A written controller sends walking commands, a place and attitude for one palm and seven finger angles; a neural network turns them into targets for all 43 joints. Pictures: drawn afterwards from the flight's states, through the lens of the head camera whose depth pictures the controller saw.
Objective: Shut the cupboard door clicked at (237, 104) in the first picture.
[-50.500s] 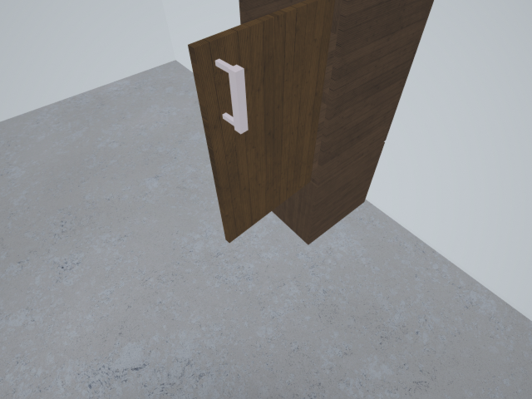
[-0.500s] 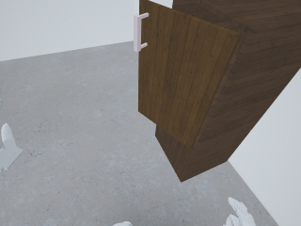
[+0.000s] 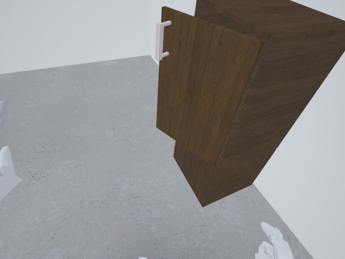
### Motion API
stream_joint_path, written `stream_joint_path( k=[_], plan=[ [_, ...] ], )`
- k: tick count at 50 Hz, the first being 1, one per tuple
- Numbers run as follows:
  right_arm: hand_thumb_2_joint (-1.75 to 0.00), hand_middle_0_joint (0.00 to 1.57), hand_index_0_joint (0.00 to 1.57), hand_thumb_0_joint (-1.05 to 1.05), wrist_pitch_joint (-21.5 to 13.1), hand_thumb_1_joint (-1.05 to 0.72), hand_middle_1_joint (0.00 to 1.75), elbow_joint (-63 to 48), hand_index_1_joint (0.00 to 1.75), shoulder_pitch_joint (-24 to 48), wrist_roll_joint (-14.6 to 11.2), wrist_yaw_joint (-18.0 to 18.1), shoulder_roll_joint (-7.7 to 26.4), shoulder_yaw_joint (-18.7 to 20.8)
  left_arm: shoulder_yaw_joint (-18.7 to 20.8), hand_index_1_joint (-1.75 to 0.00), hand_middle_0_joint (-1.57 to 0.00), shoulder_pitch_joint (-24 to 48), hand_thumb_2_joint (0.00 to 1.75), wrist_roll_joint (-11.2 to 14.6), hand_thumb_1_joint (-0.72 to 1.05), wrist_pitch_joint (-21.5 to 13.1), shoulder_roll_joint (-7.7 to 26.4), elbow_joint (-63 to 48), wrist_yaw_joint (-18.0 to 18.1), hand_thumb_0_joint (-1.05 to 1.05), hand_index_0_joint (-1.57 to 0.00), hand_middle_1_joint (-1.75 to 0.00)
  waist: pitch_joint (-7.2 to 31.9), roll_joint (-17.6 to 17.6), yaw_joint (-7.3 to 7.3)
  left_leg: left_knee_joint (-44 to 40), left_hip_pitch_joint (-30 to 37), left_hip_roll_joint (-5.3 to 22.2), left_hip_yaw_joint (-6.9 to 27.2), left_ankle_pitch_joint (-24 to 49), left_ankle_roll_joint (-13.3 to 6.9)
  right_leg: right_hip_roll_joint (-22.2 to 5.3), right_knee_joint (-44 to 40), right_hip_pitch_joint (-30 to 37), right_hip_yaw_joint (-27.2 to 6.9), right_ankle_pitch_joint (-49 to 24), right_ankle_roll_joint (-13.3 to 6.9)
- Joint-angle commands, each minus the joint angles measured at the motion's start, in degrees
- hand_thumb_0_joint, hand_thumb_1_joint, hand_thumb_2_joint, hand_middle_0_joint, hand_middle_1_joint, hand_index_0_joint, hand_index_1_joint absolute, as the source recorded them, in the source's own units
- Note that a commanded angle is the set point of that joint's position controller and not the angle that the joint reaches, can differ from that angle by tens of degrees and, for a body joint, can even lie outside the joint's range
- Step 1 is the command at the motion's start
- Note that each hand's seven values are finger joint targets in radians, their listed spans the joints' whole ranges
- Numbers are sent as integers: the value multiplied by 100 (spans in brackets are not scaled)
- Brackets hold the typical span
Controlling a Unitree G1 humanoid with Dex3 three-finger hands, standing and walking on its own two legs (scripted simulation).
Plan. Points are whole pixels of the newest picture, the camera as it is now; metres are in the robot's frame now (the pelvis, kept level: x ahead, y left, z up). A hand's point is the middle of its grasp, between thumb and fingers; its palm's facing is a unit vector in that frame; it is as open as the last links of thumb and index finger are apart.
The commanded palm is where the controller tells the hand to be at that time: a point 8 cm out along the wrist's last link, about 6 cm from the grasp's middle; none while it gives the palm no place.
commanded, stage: stop stepping back and stand still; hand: left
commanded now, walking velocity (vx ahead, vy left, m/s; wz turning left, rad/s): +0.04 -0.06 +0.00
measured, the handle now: (163, 40) +0.79 +0.09 +0.16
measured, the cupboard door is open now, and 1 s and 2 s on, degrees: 24 24 24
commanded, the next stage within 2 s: let the arm hang, fingers relaxed in 1.48 s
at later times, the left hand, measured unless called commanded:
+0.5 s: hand out of the picture +0.16 +0.35 +0.17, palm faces +0.47 -0.83 -0.29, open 7.4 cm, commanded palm +0.10 +0.37 +0.19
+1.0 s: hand out of the picture +0.15 +0.35 +0.17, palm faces +0.33 -0.85 -0.40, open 7.4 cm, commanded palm +0.10 +0.39 +0.19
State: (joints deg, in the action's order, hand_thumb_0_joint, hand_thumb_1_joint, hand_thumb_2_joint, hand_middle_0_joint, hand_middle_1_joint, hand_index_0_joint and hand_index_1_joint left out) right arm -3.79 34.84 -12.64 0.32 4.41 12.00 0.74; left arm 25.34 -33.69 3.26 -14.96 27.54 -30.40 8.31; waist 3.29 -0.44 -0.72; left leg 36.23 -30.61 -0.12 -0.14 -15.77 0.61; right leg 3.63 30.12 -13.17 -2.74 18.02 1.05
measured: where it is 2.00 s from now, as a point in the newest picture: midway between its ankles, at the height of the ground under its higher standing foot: outside the picture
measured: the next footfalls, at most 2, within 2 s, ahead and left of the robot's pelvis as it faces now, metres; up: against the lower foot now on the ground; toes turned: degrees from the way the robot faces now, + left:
right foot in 0.26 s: -0.04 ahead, -0.06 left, +0.00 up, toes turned -4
left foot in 0.42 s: +0.06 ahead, +0.13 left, +0.00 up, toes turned -2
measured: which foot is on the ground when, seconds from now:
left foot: down 0.00-0.26, up 0.28-0.40, down 0.42-1.00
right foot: down 0.00-0.06, up 0.08-0.24, down 0.26-0.44, up 0.46-0.80, down 0.82-1.00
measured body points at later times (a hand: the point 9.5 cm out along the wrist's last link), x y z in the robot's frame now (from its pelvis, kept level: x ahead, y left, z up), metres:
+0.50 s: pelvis -0.06 +0.08 +0.00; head -0.09 +0.12 +0.45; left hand +0.13 +0.40 +0.19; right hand +0.07 -0.16 -0.07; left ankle +0.02 +0.13 -0.72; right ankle -0.08 -0.05 -0.71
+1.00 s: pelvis -0.07 +0.11 +0.00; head -0.10 +0.14 +0.45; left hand +0.12 +0.40 +0.19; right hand +0.04 -0.15 -0.08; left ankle +0.02 +0.13 -0.72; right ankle -0.15 +0.03 -0.73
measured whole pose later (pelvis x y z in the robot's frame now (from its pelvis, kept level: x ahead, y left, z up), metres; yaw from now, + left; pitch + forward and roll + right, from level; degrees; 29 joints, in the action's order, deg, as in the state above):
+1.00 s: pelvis -0.07 +0.11 +0.00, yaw -6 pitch -2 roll -3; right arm -1.7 36.6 -15.3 -0.2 4.1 12.5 0.0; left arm 22.6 -31.7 3.2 -6.7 24.4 -30.7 8.4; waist 2.7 -0.4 -0.3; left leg 33.4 -22.7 -1.6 -6.0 -9.5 -1.9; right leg 5.3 28.3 -5.6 4.5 21.4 -3.3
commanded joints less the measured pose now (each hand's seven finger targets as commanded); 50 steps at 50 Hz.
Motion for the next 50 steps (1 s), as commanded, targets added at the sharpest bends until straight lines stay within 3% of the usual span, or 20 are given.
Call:
stream_joint_path(
  k=[1,3,5,9,11,12,13,15,17,19,21,23,24,26,31,37,41,43,46,50],
  plan=[
    [-90,20,20,0,-330,-90,30,-768,30,444,-63,159,806,201,419,-30,-20,1153,90,-16,90,-107,752,-897,206,0,-20,-30,-472,-562,-152,-1418,1710,601,1102,-1118,-134,-360,-861,-1906,-38,1397,-269],
    [-90,20,20,0,-504,-90,30,-827,30,501,-77,171,920,181,546,-30,-20,1023,90,-47,90,-115,731,-931,200,0,-20,-30,-97,-1865,73,-3612,284,1343,2344,-3653,-157,451,944,66,355,1185,-133],
    [-90,20,20,0,-573,-90,30,-854,30,481,-41,84,796,212,648,-30,-20,1235,90,-6,90,-135,965,-1347,111,0,-20,-30,266,-1604,165,-3693,482,1313,2127,-3210,202,594,1432,367,384,1282,-179],
    [-90,20,20,0,-531,-90,30,-907,30,376,-21,-102,608,216,457,-30,-20,181,90,68,90,73,691,-1618,40,0,-20,-30,656,-1457,206,-3013,1050,787,629,-1709,376,533,21,881,765,1115,-263],
    [-90,20,20,0,-384,-90,30,-861,30,255,3,-142,562,216,540,-30,-20,-208,90,68,90,245,786,-1601,41,0,-20,-30,681,-763,118,-2085,1221,337,24,-1179,400,77,-1022,820,542,956,-351],
    [-90,20,20,0,-259,-90,30,-779,30,185,16,-154,577,259,702,-30,-20,-147,90,42,90,287,978,-1641,50,0,-20,-30,594,45,70,-661,1780,35,-354,-640,300,-632,-1636,-176,-69,1192,-596],
    [-90,20,20,0,-165,-90,30,-688,30,202,48,-134,624,276,875,-30,-20,130,90,74,90,308,1111,-1624,81,0,-20,-30,338,650,6,849,2137,-49,-151,-268,211,-1546,-2117,-1507,-1052,1668,-1011],
    [-90,20,20,0,-99,-90,30,-527,30,293,-4,-83,534,245,770,-30,-20,576,90,133,90,425,941,-1124,124,0,-20,-30,217,1294,-22,2124,1786,-11,452,-405,181,-2006,-2089,-2177,-1429,2611,-1448],
    [-90,20,20,0,-55,-90,30,-545,30,403,-24,12,655,177,402,-30,-20,1108,90,-1,90,505,648,-590,234,0,-20,-30,-760,787,-179,1195,1342,383,513,-572,-27,-1790,-1818,-2155,-1176,2571,-1128],
    [-90,20,20,0,-102,-90,30,-454,30,473,-31,91,718,103,234,-30,-20,1734,90,-122,90,404,669,-564,264,0,-20,-30,-907,-185,-198,-384,1697,323,357,-531,-129,-1186,-948,-1814,-469,1851,-740],
    [-90,20,20,0,-333,-90,30,-621,30,508,-81,167,832,72,259,-30,-20,1932,90,-146,90,257,771,-1020,258,0,-20,-30,-676,-1611,-59,-2161,1519,1172,1906,-1120,-430,-228,541,-1130,290,916,-215],
    [-90,20,20,0,-457,-90,30,-649,30,559,13,82,640,8,366,-30,-20,1449,90,-87,90,210,808,-1099,180,0,-20,-30,-432,-1741,-20,-3556,914,1696,3162,-3468,-89,66,1801,-721,64,1047,-181],
    [-90,20,20,0,-486,-90,30,-691,30,563,56,22,600,27,335,-30,-20,1417,90,-61,90,202,780,-1381,143,0,-20,-30,-455,-1318,40,-3727,803,1676,3047,-3253,220,108,2007,-587,41,868,-228],
    [-90,20,20,0,-513,-90,30,-672,30,586,77,-81,560,69,369,-30,-20,994,90,-84,90,147,743,-1647,112,0,-20,-30,-149,-801,151,-3479,1163,1508,2137,-2333,233,111,1768,-355,159,542,-206],
    [-90,20,20,0,-254,-90,30,-743,30,429,50,-125,539,74,354,-30,-20,-24,90,-17,90,376,586,-1240,121,0,-20,-30,141,-1200,100,-3280,1815,1134,892,-1283,294,301,517,29,785,652,-205],
    [-90,20,20,0,-61,-90,30,-866,30,354,22,31,606,110,528,-30,-20,159,90,124,90,596,918,-897,59,0,-20,-30,354,-819,-6,-2808,1766,893,647,-1003,528,215,-1007,911,781,475,-341],
    [-90,20,20,0,-9,-90,30,-893,30,422,83,4,577,108,690,-30,-20,443,90,117,90,625,1091,-1141,85,0,-20,-30,395,-174,-35,-1796,1533,620,438,-546,529,-587,-1289,700,26,660,-747],
    [-90,20,20,0,-37,-90,30,-860,30,464,-10,-5,624,185,600,-30,-20,462,90,79,90,628,929,-1173,89,0,-20,-30,173,645,-16,-683,1761,342,193,-386,133,-1206,-1680,-340,-780,1604,-991],
    [-90,20,20,0,-25,-90,30,-773,30,539,-48,-34,637,131,399,-30,-20,810,90,-10,90,551,738,-1228,149,0,-20,-30,-434,232,-90,-38,1565,387,243,190,-16,-1627,-1660,-973,-980,1288,-1177],
    [-90,20,20,0,-165,-90,30,-695,30,552,-81,67,731,114,556,-30,-20,1114,90,-79,90,334,900,-941,181,0,-20,-30,-556,-778,-82,-1369,1883,860,1081,-309,-179,-791,-773,-1035,-59,1079,-520]
  ],
)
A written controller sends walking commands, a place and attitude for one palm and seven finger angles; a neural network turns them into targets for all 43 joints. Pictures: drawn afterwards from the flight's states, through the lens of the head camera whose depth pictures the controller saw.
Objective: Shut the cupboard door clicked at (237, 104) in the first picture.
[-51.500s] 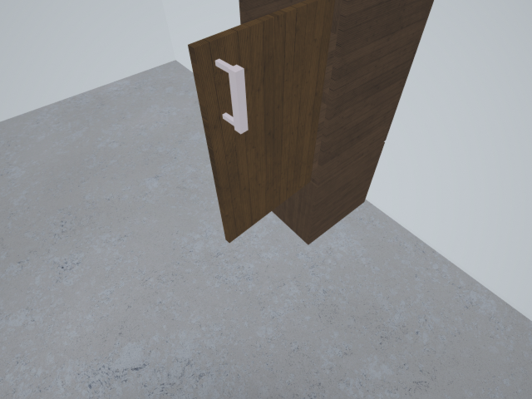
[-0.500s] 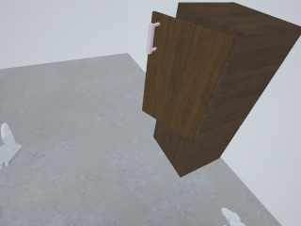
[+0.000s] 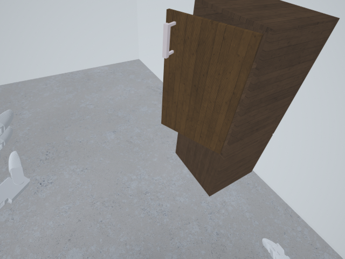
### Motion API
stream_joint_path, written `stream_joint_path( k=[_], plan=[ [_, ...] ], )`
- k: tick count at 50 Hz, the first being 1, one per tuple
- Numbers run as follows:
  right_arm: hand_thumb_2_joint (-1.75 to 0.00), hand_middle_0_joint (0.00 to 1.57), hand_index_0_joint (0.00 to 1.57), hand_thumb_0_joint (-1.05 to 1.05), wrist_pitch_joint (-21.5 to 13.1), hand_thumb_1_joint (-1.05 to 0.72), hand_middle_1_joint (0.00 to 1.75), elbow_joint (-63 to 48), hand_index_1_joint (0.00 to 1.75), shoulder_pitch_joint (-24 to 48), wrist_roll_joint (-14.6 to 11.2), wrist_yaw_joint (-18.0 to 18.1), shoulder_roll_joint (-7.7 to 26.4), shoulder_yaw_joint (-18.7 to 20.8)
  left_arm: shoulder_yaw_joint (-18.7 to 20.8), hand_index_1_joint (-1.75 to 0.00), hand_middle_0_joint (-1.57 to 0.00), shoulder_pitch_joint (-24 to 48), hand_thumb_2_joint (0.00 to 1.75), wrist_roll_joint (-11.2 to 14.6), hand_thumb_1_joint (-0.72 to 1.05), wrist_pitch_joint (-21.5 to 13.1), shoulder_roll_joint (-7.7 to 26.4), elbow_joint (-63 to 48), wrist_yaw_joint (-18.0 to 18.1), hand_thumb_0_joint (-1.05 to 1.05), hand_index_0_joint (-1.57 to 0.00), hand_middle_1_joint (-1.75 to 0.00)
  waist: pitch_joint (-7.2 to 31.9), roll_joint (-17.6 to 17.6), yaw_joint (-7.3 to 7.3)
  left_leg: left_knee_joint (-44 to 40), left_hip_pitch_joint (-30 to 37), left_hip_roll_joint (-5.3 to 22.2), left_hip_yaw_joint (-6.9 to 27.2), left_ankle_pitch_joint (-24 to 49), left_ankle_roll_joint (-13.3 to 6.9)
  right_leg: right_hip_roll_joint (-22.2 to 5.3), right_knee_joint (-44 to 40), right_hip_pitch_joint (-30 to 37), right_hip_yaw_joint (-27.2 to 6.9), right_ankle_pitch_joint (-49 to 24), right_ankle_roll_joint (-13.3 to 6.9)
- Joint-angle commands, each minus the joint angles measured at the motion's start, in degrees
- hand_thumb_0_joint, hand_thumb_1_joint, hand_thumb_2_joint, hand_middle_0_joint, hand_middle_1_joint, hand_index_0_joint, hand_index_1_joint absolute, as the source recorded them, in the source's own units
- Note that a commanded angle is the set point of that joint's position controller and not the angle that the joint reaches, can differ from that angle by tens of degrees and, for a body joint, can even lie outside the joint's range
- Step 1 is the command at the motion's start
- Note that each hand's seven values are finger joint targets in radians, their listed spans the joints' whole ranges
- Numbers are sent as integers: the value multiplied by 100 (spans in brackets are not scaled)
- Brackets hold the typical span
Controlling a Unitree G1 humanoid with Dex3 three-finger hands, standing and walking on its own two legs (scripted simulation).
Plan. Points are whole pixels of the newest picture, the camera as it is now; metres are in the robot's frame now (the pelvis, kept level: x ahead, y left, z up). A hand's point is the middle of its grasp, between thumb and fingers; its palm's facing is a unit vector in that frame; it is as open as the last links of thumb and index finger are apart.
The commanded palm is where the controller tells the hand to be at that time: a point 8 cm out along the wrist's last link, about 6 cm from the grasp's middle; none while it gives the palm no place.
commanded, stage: stop stepping back and stand still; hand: left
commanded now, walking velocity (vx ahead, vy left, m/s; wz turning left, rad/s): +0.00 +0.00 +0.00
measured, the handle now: (169, 39) +0.86 +0.07 +0.16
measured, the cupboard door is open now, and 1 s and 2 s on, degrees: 24 24 24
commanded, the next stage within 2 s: let the arm hang, fingers relaxed in 0.48 s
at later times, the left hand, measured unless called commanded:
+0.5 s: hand (13, 173) +0.21 +0.29 +0.16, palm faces +0.43 -0.78 -0.46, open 7.4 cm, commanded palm +0.15 +0.32 +0.19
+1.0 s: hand out of the picture -0.04 +0.22 -0.17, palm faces +0.08 -0.99 -0.15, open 7.2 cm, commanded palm none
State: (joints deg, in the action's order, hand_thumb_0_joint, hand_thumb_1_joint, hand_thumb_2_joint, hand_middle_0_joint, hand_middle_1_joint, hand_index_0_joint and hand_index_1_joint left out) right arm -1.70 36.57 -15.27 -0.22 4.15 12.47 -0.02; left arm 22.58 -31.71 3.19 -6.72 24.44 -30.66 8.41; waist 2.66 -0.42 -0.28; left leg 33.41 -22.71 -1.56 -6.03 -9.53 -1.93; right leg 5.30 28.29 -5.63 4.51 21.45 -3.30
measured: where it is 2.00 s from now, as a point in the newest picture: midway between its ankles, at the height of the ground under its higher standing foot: outside the picture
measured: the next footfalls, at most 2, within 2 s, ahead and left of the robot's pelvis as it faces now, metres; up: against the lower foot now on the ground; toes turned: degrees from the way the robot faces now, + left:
left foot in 1.04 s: +0.07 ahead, +0.11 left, +0.00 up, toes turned +0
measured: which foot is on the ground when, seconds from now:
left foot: down 0.00-0.92, up 0.94-1.00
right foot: down 0.00-1.00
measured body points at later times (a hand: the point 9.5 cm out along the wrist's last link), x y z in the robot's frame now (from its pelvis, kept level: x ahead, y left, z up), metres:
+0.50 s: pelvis +0.02 +0.02 +0.01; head +0.03 +0.03 +0.46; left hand +0.18 +0.33 +0.19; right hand +0.19 -0.21 -0.07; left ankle +0.09 +0.03 -0.72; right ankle -0.05 -0.09 -0.73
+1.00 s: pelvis +0.01 +0.04 +0.01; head +0.04 +0.08 +0.46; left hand -0.04 +0.27 -0.16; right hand +0.03 -0.24 -0.11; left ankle +0.04 +0.09 -0.71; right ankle -0.04 -0.09 -0.73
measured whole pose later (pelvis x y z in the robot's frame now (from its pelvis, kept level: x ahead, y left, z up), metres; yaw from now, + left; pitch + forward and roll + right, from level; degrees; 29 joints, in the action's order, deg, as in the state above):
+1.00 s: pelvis +0.01 +0.04 +0.01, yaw +2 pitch +0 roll -1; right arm 2.6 55.8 -17.8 0.5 1.7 14.7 1.6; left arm 1.8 -22.0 -0.7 2.9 11.4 58.6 0.3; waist -3.1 3.5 0.5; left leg 36.9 -20.5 -6.0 0.2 -17.3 3.0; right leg -0.1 25.6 -7.0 0.9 18.2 -1.5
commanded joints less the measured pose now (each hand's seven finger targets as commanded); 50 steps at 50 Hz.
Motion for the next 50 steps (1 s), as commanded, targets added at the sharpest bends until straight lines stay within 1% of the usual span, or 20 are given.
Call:
stream_joint_path(
  k=[1,4,7,10,16,28,29,30,33,36,39,40,41,42,44,45,46,47,49,50],
  plan=[
    [-90,20,20,0,-423,-90,30,-873,30,839,42,99,650,126,803,-30,-20,893,90,-90,90,-551,1149,-948,178,0,-20,-30,-481,-1198,-57,-2131,750,1312,2439,-1721,159,-481,-25,-1383,-500,617,98],
    [-90,20,20,0,-545,-90,30,-1005,30,745,194,70,578,206,920,-30,-20,793,90,0,90,-603,1226,-1068,174,0,-20,-30,-143,-1533,186,-3444,26,1352,2480,-2645,1071,-68,475,-139,-212,701,53],
    [-90,20,20,0,-525,-90,30,-1065,30,520,62,-10,569,247,826,-30,-20,-97,90,-11,90,-569,1057,-955,98,0,-20,-30,245,-407,72,-2224,236,734,1256,-1361,800,-336,-872,383,-331,38,34],
    [-90,20,20,0,-437,-90,30,-1049,30,586,16,-52,607,249,1033,-30,-20,-378,90,41,90,-522,1122,-926,93,0,-20,-30,569,220,-9,-1270,908,624,1093,-687,350,-948,-1047,-419,-850,151,-169],
    [-90,20,20,0,-483,-90,30,-986,30,649,38,88,639,188,861,-30,-20,118,90,22,90,-520,1088,-900,129,0,-20,-30,398,-575,56,-2407,1044,1119,1858,-696,602,-362,-477,-347,-352,-70,110],
    [-90,20,20,0,-404,-90,30,-1121,30,719,4,51,654,194,744,-30,-20,209,90,-22,90,-524,1003,-890,108,0,-20,-30,459,-490,68,-2167,1154,921,1528,-508,606,-519,-697,-364,-454,-213,49],
    [-90,20,20,0,-726,-90,30,5,30,1078,-106,-373,1744,341,-1628,-30,-20,436,90,-419,90,202,-125,3555,-612,0,-20,-30,-179,-529,-84,-589,908,879,1704,2529,504,-948,-372,-1151,-230,-884,49],
    [-90,20,20,0,-386,-90,30,21,30,671,-185,-383,1463,372,-1560,-30,-20,451,90,-321,90,621,-162,3729,-658,0,-20,-30,616,-150,21,2,1838,886,1349,4013,877,-1166,-756,-1143,-571,-777,-94],
    [-90,20,20,0,-99,-90,30,147,30,387,-103,-421,1574,468,-1646,-30,-20,1666,90,-430,90,629,51,4295,-658,0,-20,-30,422,1224,-193,1816,1483,693,1799,856,176,-2040,-579,-2363,-1152,-47,-801],
    [-90,20,20,0,176,-90,30,228,30,213,146,-430,1309,398,-1811,-30,-20,2339,90,-525,90,789,-27,5186,-672,0,-20,-30,-668,815,-405,1229,393,418,1329,-318,53,-1839,-243,-2156,-998,-77,-706],
    [-90,20,20,0,96,-90,30,342,30,253,262,-339,1305,183,-1951,-30,-20,1873,90,-405,90,872,-227,6258,-655,0,-20,-30,-466,-318,-63,-1090,455,1272,3182,1461,-254,-718,1008,-1315,-511,308,91],
    [-90,20,20,0,64,-90,30,445,30,235,240,-290,1549,197,-1934,-30,-20,1755,90,-385,90,876,2,6628,-631,0,-20,-30,-175,-783,20,-1858,618,1444,3825,1362,255,-464,1517,-1189,-595,907,217],
    [-90,20,20,0,83,-90,30,555,30,321,204,-230,1672,238,-1841,-30,-20,1376,90,-392,90,878,114,7077,-636,0,-20,-30,-67,-1324,179,-2460,484,1293,3557,756,1522,-375,1625,-861,-703,1255,244],
    [-90,20,20,0,129,-90,30,591,30,646,176,-173,1711,255,-1746,-30,-20,746,90,-397,90,905,268,7518,-651,0,-20,-30,-93,-2091,482,-2801,154,933,2929,435,2131,-334,1199,-298,-639,1243,236],
    [-90,20,20,0,219,-90,30,762,30,1033,170,-148,1416,264,-1622,-30,-20,-122,90,-379,90,900,269,8344,-710,0,-20,-30,94,-1850,785,-2634,-39,270,1764,435,1773,-323,-287,835,-227,507,139],
    [-90,20,20,0,242,-90,30,933,30,943,106,-159,1190,249,-1617,-30,-20,-165,90,-393,90,824,223,8567,-732,0,-20,-30,234,-500,752,-1681,104,-78,1275,502,1712,-676,-1027,1081,-490,173,-47],
    [-90,20,20,0,233,-90,30,1157,30,720,-2,-187,774,247,-1697,-30,-20,263,90,-387,90,748,-121,8674,-740,0,-20,-30,258,866,506,64,573,-478,765,64,1479,-1623,-1517,398,-1444,162,-603],
    [-90,20,20,0,238,-90,30,1375,30,273,15,-214,645,319,-1775,-30,-20,1477,90,-378,90,672,-306,8450,-707,0,-20,-30,-141,1524,53,1371,850,-2,1259,-1146,623,-2557,-1716,-901,-2224,199,-1104],
    [-90,20,20,0,178,-90,30,1628,30,-288,40,-277,751,366,-1825,-30,-20,2445,90,-443,90,603,-115,8309,-737,0,-20,-30,-544,147,-442,346,865,229,1166,-1207,209,-2045,-985,-1028,-1249,-1003,-821],
    [-90,20,20,0,109,-90,30,1764,30,-403,55,-277,789,339,-1834,-30,-20,2237,90,-428,90,602,-102,8505,-754,0,-20,-30,-352,-245,-376,-686,1309,337,1210,528,145,-1550,-332,-902,-892,-1420,-393]
  ],
)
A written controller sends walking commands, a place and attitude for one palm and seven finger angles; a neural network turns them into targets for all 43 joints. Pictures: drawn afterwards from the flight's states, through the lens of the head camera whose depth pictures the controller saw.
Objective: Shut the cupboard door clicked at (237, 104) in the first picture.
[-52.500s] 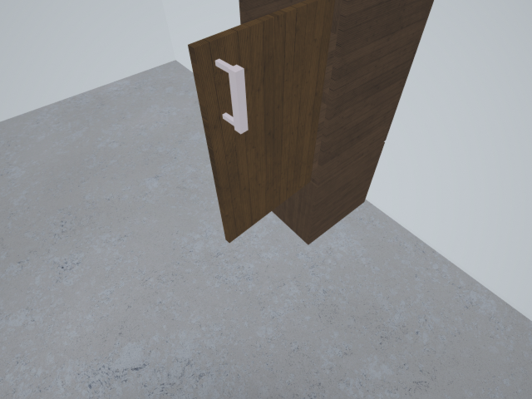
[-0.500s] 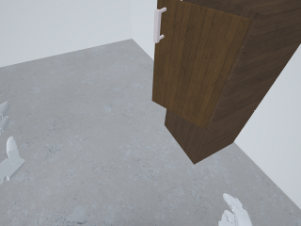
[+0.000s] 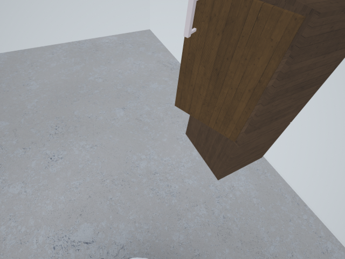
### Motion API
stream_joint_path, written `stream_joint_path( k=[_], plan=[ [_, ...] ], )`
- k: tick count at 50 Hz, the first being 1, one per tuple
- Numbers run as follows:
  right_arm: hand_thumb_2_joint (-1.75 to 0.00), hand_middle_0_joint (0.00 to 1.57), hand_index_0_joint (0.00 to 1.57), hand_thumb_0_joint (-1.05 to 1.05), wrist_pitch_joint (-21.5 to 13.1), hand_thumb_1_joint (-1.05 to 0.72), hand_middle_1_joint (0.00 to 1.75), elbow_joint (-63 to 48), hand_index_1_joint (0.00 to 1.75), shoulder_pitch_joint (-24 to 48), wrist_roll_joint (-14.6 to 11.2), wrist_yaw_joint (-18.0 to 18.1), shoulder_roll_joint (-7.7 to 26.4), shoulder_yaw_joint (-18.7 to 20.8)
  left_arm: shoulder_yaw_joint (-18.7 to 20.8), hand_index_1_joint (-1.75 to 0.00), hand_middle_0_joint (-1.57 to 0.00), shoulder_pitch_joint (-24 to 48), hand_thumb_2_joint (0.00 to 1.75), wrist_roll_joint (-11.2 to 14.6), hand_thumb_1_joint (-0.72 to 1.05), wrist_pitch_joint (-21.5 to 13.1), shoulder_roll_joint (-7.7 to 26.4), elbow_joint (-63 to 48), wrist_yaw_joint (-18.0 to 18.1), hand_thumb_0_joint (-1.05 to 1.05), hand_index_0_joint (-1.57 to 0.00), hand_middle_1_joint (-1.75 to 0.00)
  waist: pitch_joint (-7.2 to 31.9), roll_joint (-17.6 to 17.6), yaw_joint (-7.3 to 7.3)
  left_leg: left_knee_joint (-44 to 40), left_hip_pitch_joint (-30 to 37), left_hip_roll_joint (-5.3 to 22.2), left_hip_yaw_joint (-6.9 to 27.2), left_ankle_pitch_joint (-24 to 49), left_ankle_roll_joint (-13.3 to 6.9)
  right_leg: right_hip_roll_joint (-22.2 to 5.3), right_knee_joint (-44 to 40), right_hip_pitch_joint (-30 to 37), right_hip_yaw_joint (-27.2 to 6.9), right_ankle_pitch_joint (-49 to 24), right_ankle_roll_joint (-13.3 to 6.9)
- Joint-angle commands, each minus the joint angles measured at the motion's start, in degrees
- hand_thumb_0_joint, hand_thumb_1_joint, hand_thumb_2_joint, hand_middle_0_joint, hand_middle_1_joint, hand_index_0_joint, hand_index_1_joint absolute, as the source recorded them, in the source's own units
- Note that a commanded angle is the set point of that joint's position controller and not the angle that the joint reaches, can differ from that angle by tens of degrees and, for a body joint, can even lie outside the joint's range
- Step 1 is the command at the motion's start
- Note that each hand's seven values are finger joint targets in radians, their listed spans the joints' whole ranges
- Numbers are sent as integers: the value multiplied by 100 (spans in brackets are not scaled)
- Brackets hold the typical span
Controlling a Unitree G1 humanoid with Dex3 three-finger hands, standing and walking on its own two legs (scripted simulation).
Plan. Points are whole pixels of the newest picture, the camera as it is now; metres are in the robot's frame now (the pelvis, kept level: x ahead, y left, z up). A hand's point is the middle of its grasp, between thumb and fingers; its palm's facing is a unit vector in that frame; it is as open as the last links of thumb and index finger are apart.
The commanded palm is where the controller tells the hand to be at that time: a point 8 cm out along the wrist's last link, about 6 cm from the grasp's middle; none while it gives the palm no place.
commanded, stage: let the arm hang, fingers relaxed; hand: left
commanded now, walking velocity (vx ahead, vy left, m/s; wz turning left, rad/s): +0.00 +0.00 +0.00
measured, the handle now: (193, 16) +0.85 +0.00 +0.15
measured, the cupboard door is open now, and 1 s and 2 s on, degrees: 24 24 24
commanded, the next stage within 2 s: look to check the result in 0.68 s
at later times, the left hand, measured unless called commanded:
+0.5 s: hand out of the picture -0.02 +0.16 -0.17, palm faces +0.02 -0.98 -0.18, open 7.3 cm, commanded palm none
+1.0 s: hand out of the picture -0.04 +0.11 -0.17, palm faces +0.05 -0.98 -0.18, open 7.3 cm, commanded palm none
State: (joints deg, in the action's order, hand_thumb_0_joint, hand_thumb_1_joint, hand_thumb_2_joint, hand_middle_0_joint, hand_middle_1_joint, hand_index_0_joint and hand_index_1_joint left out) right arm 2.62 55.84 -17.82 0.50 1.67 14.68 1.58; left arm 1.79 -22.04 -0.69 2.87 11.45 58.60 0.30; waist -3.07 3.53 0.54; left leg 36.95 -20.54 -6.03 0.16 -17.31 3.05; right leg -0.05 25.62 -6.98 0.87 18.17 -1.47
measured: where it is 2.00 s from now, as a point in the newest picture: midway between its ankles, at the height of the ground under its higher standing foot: outside the picture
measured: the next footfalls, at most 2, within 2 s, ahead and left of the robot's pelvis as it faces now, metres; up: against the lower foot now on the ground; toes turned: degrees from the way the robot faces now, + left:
left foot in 0.04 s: +0.06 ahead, +0.07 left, +0.00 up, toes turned -2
left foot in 1.74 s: +0.05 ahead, +0.10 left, +0.00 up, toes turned +18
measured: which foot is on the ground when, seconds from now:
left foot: up 0.00-0.02, down 0.04-1.00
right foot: down 0.00-1.00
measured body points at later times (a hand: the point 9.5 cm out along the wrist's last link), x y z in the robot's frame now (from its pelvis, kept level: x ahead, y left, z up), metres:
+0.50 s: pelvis -0.01 -0.01 +0.01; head -0.02 -0.01 +0.46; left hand -0.02 +0.21 -0.15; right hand -0.01 -0.23 -0.15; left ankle +0.02 +0.07 -0.74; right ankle -0.04 -0.13 -0.74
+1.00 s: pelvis +0.00 -0.05 +0.01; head +0.01 -0.06 +0.46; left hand -0.04 +0.16 -0.15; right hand -0.03 -0.26 -0.16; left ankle +0.02 +0.07 -0.74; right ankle -0.04 -0.13 -0.74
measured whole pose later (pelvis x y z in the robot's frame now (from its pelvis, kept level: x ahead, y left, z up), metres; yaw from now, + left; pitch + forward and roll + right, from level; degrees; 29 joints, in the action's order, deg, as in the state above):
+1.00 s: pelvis +0.00 -0.05 +0.01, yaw +1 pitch -1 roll +0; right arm 0.0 66.4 -18.2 0.5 2.8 7.1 -0.3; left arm 0.1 -18.7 -0.1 -0.6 6.9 67.7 1.9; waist -1.4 -0.8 -0.6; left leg 22.4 -11.2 -1.5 2.3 -10.3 -0.3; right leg 3.4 21.4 -5.2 -0.6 15.3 -3.2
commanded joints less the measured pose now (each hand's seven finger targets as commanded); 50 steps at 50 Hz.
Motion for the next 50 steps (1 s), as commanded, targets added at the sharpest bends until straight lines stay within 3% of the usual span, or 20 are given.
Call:
stream_joint_path(
  k=[1,2,3,4,5,6,8,10,12,14,17,22,33,50],
  plan=[
    [-90,20,20,0,-417,-90,30,-55,30,-58,21,64,648,119,178,-30,-20,694,90,28,90,-337,945,-168,69,0,-20,-30,487,-1242,-151,-1302,1435,1174,1126,2732,-521,-512,270,-578,-320,-1221,-179],
    [-90,20,20,0,-404,-90,30,19,30,-85,34,158,595,79,78,-30,-20,200,90,38,90,-287,627,80,129,0,-20,-30,675,-1119,-31,-1366,1282,1489,1261,2912,-740,-328,33,-173,-229,-589,-26],
    [-90,20,20,0,-383,-90,30,96,30,-7,12,204,506,13,8,-30,-20,-24,90,24,90,-217,451,338,153,0,-20,-30,581,-757,13,-1560,1307,1541,1470,2711,-805,-269,-79,-229,-188,-280,19],
    [-90,20,20,0,-376,-90,30,217,30,-126,-2,223,556,18,-9,-30,-20,14,90,14,90,-150,459,485,172,0,-20,-30,411,-1048,-73,-1923,1427,1607,1869,2505,-624,-212,151,-432,-114,31,62],
    [-90,20,20,0,-355,-90,30,311,30,-209,-16,247,546,-7,-28,-30,-20,-32,90,23,90,-121,484,548,173,0,-20,-30,334,-1222,-57,-2131,1551,1696,1992,2598,-544,-170,246,-589,-189,256,87],
    [-90,20,20,0,-332,-90,30,402,30,-236,-11,264,478,-18,-36,-30,-20,-65,90,23,90,-97,497,640,176,0,-20,-30,237,-1057,-57,-2283,1593,1788,2067,2341,-532,-170,364,-702,-243,452,98],
    [-90,20,20,0,-310,-90,30,486,30,-203,-3,265,437,-1,-56,-30,-20,-122,90,2,90,-95,400,742,157,0,-20,-30,284,-707,-27,-2444,1526,1816,2004,1451,-674,-189,432,-754,-409,492,92],
    [-90,20,20,0,-303,-90,30,520,30,-17,-24,222,377,-4,-77,-30,-20,-192,90,-35,90,-126,354,790,128,0,-20,-30,353,-469,53,-2447,1151,1648,1780,714,-805,-201,44,-442,-425,-3,80],
    [-90,20,20,0,-291,-90,30,581,30,82,-20,172,254,-1,-88,-30,-20,-172,90,-49,90,-149,321,809,122,0,-20,-30,76,-406,48,-2588,687,1373,1521,-158,-669,-242,-384,-251,-446,-222,75],
    [-90,20,20,0,-282,-90,30,669,30,60,-9,128,186,15,-82,-30,-20,-114,90,-58,90,-145,404,794,124,0,-20,-30,-204,-521,10,-2820,460,1245,1497,-780,-497,-302,-409,-314,-459,-174,62],
    [-90,20,20,0,-279,-90,30,714,30,33,2,91,160,21,-90,-30,-20,-25,90,-51,90,-221,372,784,125,0,-20,-30,-322,-119,-19,-2640,415,1132,1251,-523,-535,-369,-611,-341,-526,-245,37],
    [-90,20,20,0,-308,-90,30,789,30,-96,2,57,-12,-39,-108,-30,-20,68,90,-15,90,-318,329,734,140,0,-20,-30,-213,-229,-95,-2246,774,946,852,309,-487,-475,-827,-514,-696,-320,-37],
    [-90,20,20,0,-338,-90,30,890,30,-280,4,94,-176,-122,-97,-30,-20,81,90,35,90,-391,208,758,168,0,-20,-30,-169,-447,-107,-1894,918,955,706,1134,-459,-503,-909,-396,-781,-670,-129],
    [-90,20,20,0,-297,-90,30,941,30,-426,-14,131,-255,-124,-93,-30,-20,-138,90,38,90,-428,109,829,230,0,-20,-30,-138,-251,-104,-1626,1092,1009,585,1529,-444,-501,-918,-268,-751,-1264,-167]
  ],
)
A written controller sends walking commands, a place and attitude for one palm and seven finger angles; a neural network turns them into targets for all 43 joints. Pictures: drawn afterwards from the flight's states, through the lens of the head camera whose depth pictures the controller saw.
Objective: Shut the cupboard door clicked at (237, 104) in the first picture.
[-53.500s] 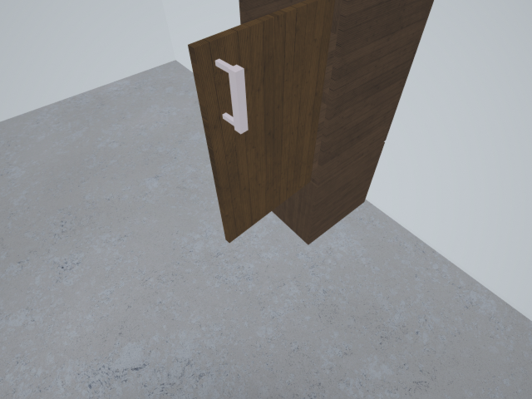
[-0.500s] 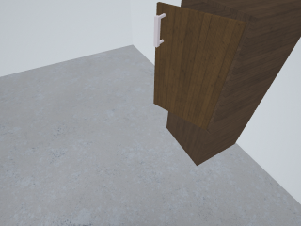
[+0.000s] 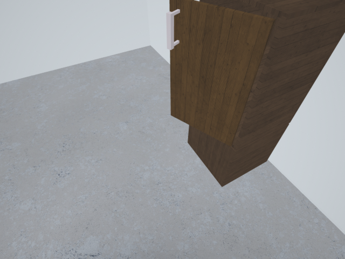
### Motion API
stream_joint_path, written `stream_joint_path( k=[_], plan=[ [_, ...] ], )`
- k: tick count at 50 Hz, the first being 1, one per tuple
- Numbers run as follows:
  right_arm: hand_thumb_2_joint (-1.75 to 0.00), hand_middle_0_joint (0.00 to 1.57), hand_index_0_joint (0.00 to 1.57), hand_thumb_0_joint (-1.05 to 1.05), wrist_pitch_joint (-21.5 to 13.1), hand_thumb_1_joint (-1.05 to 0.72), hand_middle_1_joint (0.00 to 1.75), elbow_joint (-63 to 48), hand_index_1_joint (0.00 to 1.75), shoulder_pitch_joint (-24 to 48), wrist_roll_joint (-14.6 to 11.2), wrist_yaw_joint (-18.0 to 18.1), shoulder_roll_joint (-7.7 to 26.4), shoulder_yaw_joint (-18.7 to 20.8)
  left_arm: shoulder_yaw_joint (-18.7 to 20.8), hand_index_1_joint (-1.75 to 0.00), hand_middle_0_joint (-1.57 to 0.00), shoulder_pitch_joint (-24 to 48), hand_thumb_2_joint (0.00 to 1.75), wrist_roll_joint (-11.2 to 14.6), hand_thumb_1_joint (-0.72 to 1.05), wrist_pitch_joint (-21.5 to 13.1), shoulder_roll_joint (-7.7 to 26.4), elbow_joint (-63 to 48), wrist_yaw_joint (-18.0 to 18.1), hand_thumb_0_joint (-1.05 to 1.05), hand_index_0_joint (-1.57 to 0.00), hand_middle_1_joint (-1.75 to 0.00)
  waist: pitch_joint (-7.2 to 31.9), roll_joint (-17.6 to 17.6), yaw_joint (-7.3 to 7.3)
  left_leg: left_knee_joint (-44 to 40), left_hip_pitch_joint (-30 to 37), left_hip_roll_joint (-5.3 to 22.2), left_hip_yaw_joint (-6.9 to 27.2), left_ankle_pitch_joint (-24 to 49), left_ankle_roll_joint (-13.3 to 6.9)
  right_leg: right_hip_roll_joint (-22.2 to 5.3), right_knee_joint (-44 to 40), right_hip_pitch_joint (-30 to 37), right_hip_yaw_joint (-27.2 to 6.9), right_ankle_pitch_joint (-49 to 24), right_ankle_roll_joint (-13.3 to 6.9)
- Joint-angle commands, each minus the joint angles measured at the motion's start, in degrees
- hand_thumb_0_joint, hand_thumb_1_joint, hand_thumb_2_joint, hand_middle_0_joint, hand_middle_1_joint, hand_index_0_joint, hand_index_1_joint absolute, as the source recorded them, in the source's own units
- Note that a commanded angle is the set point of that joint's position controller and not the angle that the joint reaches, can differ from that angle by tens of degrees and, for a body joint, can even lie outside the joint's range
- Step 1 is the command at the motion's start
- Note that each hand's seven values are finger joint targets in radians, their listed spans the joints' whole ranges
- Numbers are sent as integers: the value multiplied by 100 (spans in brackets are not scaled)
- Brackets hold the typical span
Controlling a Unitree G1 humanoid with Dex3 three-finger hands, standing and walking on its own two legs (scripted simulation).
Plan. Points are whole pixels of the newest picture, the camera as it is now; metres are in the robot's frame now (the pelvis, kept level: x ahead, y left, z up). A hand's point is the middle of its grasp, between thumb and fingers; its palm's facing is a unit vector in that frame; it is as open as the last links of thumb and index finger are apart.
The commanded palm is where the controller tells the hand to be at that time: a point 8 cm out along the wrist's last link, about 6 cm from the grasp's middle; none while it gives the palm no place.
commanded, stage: look to check the result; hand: left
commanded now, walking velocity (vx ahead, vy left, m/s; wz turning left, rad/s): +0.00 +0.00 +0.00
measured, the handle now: (173, 29) +0.85 +0.04 +0.14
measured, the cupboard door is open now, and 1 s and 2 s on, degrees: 24 24 24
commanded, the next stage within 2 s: walk to a spot facing it in 0.22 s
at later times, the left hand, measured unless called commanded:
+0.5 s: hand out of the picture +0.00 +0.15 -0.18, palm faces +0.09 -0.98 -0.19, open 7.3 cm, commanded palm none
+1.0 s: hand out of the picture +0.04 +0.25 -0.16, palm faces +0.36 -0.88 -0.31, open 7.4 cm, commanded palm none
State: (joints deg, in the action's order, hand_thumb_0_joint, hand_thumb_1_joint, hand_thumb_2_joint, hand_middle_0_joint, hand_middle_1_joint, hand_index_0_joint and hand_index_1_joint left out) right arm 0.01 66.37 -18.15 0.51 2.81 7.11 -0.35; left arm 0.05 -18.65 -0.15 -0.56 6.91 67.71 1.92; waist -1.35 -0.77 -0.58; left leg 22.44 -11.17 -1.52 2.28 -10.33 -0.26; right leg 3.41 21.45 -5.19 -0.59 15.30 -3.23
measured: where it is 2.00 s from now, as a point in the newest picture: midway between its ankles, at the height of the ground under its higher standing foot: outside the picture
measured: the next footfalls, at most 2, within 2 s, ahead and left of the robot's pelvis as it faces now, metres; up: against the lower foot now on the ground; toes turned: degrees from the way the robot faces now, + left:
left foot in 0.74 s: +0.05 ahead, +0.15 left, +0.00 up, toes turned +18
right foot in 1.06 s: +0.08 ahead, -0.11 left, +0.00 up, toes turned +24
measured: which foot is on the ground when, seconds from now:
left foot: down 0.00-0.48, up 0.50-0.72, down 0.74-1.00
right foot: down 0.00-0.74, up 0.76-1.00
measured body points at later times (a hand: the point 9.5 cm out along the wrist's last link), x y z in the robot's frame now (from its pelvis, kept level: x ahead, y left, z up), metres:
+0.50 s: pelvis +0.01 -0.02 -0.01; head +0.02 -0.02 +0.44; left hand -0.01 +0.20 -0.16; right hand +0.00 -0.23 -0.17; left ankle +0.02 +0.11 -0.74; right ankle -0.04 -0.08 -0.74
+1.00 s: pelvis +0.01 +0.00 -0.01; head +0.07 +0.01 +0.43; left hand +0.02 +0.30 -0.14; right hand +0.17 -0.21 -0.16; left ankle +0.02 +0.13 -0.74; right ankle +0.03 -0.13 -0.71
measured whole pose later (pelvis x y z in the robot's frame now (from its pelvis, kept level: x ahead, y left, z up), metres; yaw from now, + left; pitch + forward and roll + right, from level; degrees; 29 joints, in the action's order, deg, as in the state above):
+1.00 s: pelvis +0.01 +0.00 -0.01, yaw +22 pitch +2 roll +0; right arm 2.4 52.2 -9.9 2.3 0.6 13.4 3.7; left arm 4.3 -6.5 -1.2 2.4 13.9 50.8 0.8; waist -5.5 -2.2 -1.7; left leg 29.8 -21.7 -1.5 3.9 -10.1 -0.4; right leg -1.2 46.3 -21.4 -0.1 26.3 3.0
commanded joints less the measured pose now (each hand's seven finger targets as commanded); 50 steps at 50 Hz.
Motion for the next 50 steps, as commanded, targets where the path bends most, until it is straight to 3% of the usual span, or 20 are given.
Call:
stream_joint_path(
  k=[1,9,17,20,23,25,27,28,30,34,35,36,37,38,39,40,41,43,48,50],
  plan=[
    [-90,20,20,0,-36,-90,30,-102,30,-404,-5,20,478,67,87,-30,-20,-446,90,-17,90,-85,551,-79,70,0,-20,-30,-337,193,-5,-181,116,567,366,840,-106,-853,-479,-418,-588,-1036,11],
    [-90,20,20,0,-8,-90,30,-126,30,-325,5,22,478,65,82,-30,-20,-438,90,-18,90,-78,531,-100,68,0,-20,-30,-537,115,4,-189,107,560,340,667,-80,-830,-560,-529,-638,-873,14],
    [-90,20,20,0,-34,-90,30,-171,30,-298,0,35,532,78,120,-30,-20,-416,90,-20,90,-98,603,-148,82,0,-20,-30,-304,189,19,-115,172,571,292,913,-74,-871,-458,-227,-596,-1629,53],
    [-90,20,20,0,33,-90,30,-241,30,-247,-5,18,527,99,195,-30,-20,-411,90,-24,90,-49,692,-231,107,0,-20,-30,-365,228,49,148,-176,464,282,882,-36,-1015,-234,-92,-441,-1745,63],
    [-90,20,20,0,124,-90,30,-406,30,-144,8,-6,549,187,327,-30,-20,-334,90,-43,90,7,904,-418,117,0,-20,-30,-349,543,90,945,-685,252,36,289,51,-1546,-180,-5,-588,-2014,-216],
    [-90,20,20,0,196,-90,30,-585,30,39,24,-27,603,266,378,-30,-20,-271,90,-88,90,38,954,-549,126,0,-20,-30,-425,810,140,2034,-1181,242,-139,-1140,118,-2035,-210,3,-763,-2574,-686],
    [-90,20,20,0,244,-90,30,-744,30,291,12,-79,608,347,443,-30,-20,-96,90,-143,90,50,1069,-711,125,0,-20,-30,-647,630,153,3140,-1662,372,-192,-1958,162,-2439,-212,-59,-804,-3004,-1128],
    [-90,20,20,0,247,-90,30,-826,30,389,5,-105,573,354,492,-30,-20,-9,90,-155,90,48,1123,-787,127,0,-20,-30,-651,518,142,3238,-1798,435,-183,-2076,180,-2470,-94,50,-660,-3283,-1158],
    [-90,20,20,0,248,-90,30,-989,30,484,0,-163,535,358,563,-30,-20,124,90,-177,90,51,1234,-924,129,0,-20,-30,-596,542,108,2822,-1703,551,-248,-2053,193,-2474,210,89,-302,-3552,-985],
    [-90,20,20,0,236,-90,30,-1071,30,148,64,-244,548,357,597,-30,-20,260,90,-112,90,70,1411,-1142,63,0,-20,-30,-241,534,-110,1240,-534,233,-831,-515,117,-2018,1137,-308,560,-3366,-276],
    [-90,20,20,0,211,-90,30,-1069,30,-129,80,-262,769,423,579,-30,-20,272,90,-98,90,92,1360,-1205,36,0,-20,-30,-18,157,-235,700,104,468,-445,652,-47,-1804,1890,-774,820,-2698,38],
    [-90,20,20,0,175,-90,30,-1137,30,-344,151,-229,1341,547,559,-30,-20,99,90,-45,90,129,1114,-1383,22,0,-20,-30,238,-1276,-273,335,633,1697,1347,2507,-748,-1119,2982,-1747,1145,-492,491],
    [-90,20,20,0,199,-90,30,-1160,30,-530,148,-190,1640,632,482,-30,-20,399,90,-77,90,149,981,-1669,45,0,-20,-30,402,-1597,-413,-282,384,2504,2492,2615,-1412,-655,3925,-2024,672,2529,517],
    [-90,20,20,0,203,-90,30,-1182,30,-454,172,-161,1740,649,520,-30,-20,759,90,-116,90,231,1034,-1765,52,0,-20,-30,360,-978,-448,-578,-112,2428,2571,665,-1356,-691,4405,-2063,164,2278,448],
    [-90,20,20,0,180,-90,30,-1318,30,-122,181,-148,1713,647,543,-30,-20,940,90,-128,90,237,1015,-1809,18,0,-20,-30,128,-974,-331,-696,-480,2180,2522,-268,-1200,-763,4486,-2265,6,1822,461],
    [-90,20,20,0,157,-90,30,-1424,30,169,182,-143,1584,606,547,-30,-20,1033,90,-143,90,237,1075,-1821,-24,0,-20,-30,-40,-671,-222,-758,-759,1952,2307,-663,-1054,-797,4426,-2242,-58,1391,482],
    [-90,20,20,0,134,-90,30,-1515,30,388,188,-135,1584,593,548,-30,-20,952,90,-143,90,223,1022,-1812,-62,0,-20,-30,-36,-607,-115,-708,-689,1749,2025,-433,-967,-766,4164,-2276,-31,1200,533],
    [-90,20,20,0,111,-90,30,-1569,30,451,177,-127,1649,610,523,-30,-20,915,90,-128,90,215,991,-1842,-90,0,-20,-30,175,-505,-113,-527,-324,1543,1751,305,-945,-650,3570,-2172,33,1166,599],
    [-90,20,20,0,189,-90,30,-1736,30,590,173,-186,1779,700,486,-30,-20,750,90,-116,90,203,1012,-1969,-69,0,-20,-30,527,-762,-98,-275,-261,1293,1752,772,-870,-343,2284,-1470,204,1084,613],
    [-90,20,20,0,219,-90,30,-1846,30,798,134,-216,1760,719,506,-30,-20,421,90,-112,90,163,1141,-1947,-59,0,-20,-30,599,-765,82,-18,-570,1052,1675,727,-703,-244,1369,-791,258,571,606]
  ],
)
